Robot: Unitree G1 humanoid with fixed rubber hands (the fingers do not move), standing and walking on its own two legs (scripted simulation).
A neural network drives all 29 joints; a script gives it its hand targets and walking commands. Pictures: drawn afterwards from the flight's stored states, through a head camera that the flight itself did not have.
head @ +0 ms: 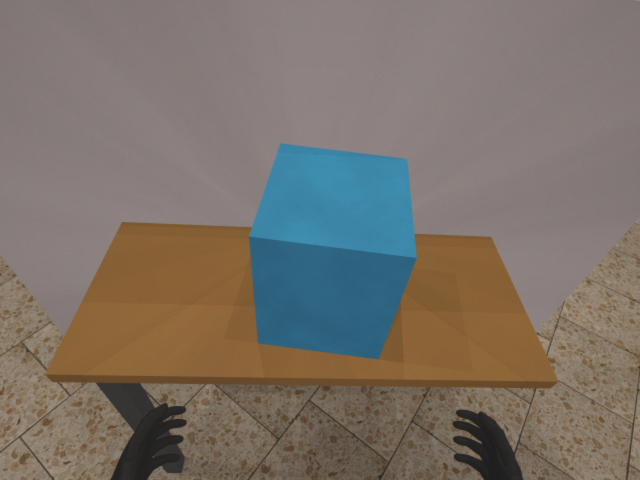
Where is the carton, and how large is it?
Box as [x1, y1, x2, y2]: [249, 143, 416, 358]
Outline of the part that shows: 280,143 249,235 258,342 378,358 416,258 406,159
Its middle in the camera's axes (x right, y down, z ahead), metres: +0.01 +0.02 +0.62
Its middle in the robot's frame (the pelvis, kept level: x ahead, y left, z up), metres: +0.46 +0.02 +0.02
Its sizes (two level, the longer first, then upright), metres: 0.210 0.200 0.250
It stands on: a table, 0.68 m high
